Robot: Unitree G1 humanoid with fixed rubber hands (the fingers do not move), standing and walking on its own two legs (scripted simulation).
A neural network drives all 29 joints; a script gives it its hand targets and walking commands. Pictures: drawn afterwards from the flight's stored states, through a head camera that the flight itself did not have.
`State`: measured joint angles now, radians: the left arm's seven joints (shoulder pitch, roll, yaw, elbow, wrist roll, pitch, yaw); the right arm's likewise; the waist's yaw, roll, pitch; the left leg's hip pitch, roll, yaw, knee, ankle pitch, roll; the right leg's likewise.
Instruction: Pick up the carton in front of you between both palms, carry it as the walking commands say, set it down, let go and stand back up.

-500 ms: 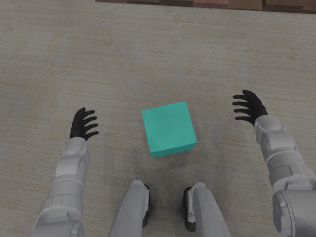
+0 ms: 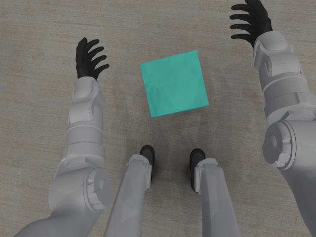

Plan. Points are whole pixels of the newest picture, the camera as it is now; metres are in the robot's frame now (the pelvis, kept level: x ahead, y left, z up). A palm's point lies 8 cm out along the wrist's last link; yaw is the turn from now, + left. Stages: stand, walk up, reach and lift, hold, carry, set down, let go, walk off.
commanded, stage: reach and lift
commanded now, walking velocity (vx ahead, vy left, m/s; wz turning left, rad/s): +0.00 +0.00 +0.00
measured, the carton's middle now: (174, 89) +0.48 +0.01 -0.51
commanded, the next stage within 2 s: none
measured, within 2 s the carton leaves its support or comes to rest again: leaves its support in 1.52 s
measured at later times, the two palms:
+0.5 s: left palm (118, 93) +0.44 +0.21 -0.36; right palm (227, 72) +0.52 -0.17 -0.36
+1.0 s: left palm (126, 90) +0.46 +0.20 -0.43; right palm (218, 75) +0.52 -0.15 -0.44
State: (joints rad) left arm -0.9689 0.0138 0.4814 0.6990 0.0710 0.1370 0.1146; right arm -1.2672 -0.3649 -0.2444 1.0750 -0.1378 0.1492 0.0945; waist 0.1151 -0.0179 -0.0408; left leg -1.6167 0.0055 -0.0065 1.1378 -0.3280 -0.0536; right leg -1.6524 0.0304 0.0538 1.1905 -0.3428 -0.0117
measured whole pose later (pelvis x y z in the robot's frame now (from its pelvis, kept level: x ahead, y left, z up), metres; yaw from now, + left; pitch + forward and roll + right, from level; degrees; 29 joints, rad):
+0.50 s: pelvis -0.04 +0.01 -0.20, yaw +3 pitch +45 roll +5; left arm -1.15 0.14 0.28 0.83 -0.18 0.09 0.20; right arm -1.38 -0.49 0.00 1.08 0.14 0.11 0.00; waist 0.09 0.02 0.13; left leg -2.21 -0.05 -0.01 1.91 -0.50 -0.07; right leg -2.24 0.04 0.08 1.97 -0.52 0.02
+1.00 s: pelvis -0.04 +0.01 -0.26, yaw +3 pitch +38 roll +4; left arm -1.34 0.20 0.19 1.09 -0.27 0.01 0.19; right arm -1.50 -0.50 0.10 1.21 0.20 0.04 -0.02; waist 0.07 0.06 0.32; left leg -2.27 -0.06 -0.01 2.14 -0.54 -0.08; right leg -2.29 0.01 0.07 2.21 -0.58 0.01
